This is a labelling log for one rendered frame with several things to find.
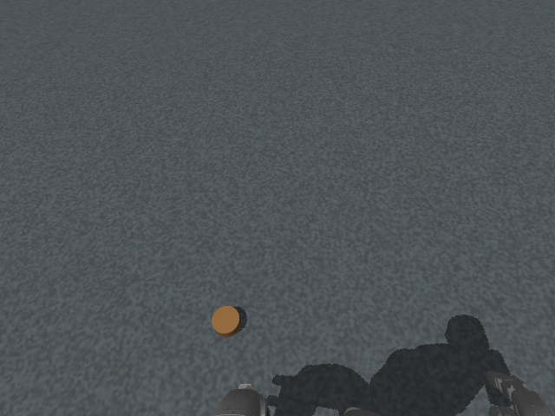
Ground tin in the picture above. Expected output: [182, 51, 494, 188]
[212, 306, 241, 337]

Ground right robot hand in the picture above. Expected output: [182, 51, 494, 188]
[486, 371, 553, 416]

